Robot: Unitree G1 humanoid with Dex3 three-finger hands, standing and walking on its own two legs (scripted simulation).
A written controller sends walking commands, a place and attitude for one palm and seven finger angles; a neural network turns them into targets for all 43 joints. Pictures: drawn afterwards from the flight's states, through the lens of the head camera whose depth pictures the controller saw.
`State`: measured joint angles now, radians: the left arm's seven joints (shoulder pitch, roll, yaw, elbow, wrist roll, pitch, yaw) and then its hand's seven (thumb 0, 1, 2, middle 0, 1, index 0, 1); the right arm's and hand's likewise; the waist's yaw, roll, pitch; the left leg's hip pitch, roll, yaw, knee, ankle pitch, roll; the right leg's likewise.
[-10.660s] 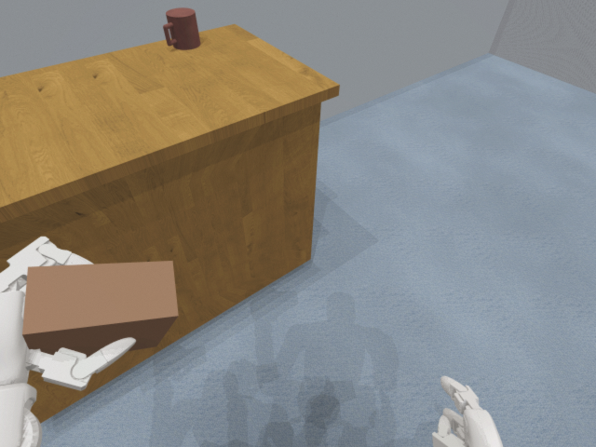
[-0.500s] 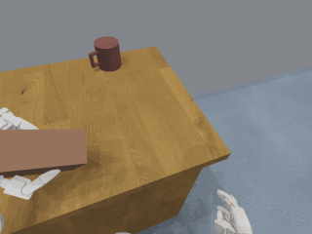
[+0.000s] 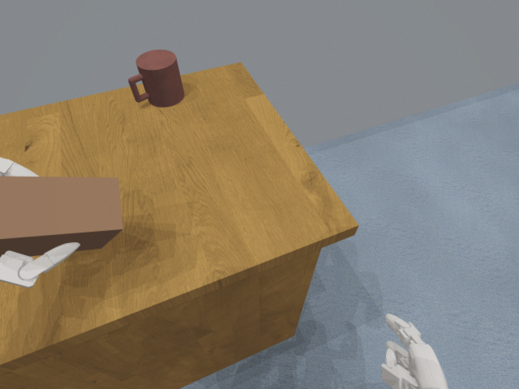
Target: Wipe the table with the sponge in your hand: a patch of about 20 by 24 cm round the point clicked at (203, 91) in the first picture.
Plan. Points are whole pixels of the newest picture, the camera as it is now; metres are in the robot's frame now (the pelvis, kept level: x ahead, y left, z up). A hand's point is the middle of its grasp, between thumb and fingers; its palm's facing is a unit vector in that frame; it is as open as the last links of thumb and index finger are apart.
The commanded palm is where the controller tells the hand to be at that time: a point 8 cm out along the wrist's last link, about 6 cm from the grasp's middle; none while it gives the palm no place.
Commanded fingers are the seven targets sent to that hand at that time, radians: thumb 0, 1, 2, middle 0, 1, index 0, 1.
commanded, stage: come to a stop and stand still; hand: left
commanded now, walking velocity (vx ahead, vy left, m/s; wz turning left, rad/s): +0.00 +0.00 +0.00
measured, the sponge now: (71, 219) +0.26 +0.24 +0.17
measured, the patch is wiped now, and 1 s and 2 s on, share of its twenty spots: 0.00 0.00 0.00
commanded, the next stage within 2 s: look again from close up in 0.98 s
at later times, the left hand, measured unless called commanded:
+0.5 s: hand (22, 238) +0.24 +0.30 +0.16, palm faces +0.36 -0.86 -0.37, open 9.9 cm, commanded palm +0.18 +0.33 +0.18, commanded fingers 0.00 0.10 1.30 -1.20 -1.60 -1.20 -1.60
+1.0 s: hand (13, 223) +0.26 +0.32 +0.16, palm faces +0.38 -0.84 -0.39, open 9.9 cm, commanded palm +0.20 +0.35 +0.18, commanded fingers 0.00 0.10 1.30 -1.20 -1.60 -1.20 -1.60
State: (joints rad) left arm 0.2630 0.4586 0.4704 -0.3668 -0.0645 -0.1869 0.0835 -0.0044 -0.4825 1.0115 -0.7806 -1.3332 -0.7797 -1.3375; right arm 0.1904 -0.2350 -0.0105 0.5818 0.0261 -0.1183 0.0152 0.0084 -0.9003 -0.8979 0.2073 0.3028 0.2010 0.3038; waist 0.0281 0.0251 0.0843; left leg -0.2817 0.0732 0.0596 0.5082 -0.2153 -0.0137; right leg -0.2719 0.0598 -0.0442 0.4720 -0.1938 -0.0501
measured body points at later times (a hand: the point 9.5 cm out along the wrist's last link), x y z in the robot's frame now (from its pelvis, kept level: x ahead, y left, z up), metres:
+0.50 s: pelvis +0.02 +0.05 +0.00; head +0.04 +0.08 +0.45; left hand +0.21 +0.34 +0.18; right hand +0.19 -0.16 -0.07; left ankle +0.03 +0.14 -0.74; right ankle +0.04 -0.08 -0.74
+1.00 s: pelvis +0.04 +0.07 +0.00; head +0.08 +0.09 +0.45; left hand +0.23 +0.36 +0.18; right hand +0.23 -0.15 -0.07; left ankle +0.03 +0.14 -0.74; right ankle +0.04 -0.08 -0.74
